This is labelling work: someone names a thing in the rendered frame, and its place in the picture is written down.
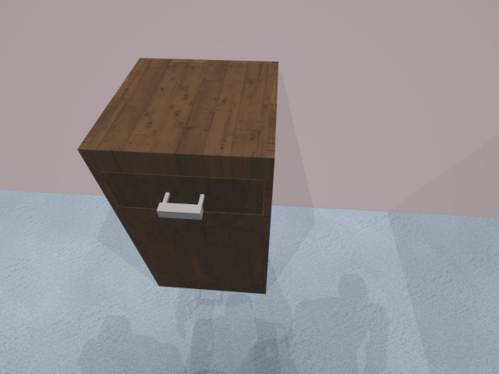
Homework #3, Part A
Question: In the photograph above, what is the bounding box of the drawer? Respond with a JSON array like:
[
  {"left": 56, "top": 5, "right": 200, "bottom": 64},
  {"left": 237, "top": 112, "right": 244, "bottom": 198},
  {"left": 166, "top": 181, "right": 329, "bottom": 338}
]
[{"left": 101, "top": 171, "right": 264, "bottom": 214}]

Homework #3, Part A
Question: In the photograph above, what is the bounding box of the handle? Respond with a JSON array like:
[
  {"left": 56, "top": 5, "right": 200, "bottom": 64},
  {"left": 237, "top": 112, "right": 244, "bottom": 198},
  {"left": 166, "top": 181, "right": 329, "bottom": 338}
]
[{"left": 157, "top": 192, "right": 205, "bottom": 220}]

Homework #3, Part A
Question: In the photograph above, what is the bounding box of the cabinet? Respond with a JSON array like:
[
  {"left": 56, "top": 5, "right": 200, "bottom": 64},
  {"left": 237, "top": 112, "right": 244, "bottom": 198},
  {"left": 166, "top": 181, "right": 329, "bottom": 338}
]
[{"left": 78, "top": 58, "right": 278, "bottom": 294}]

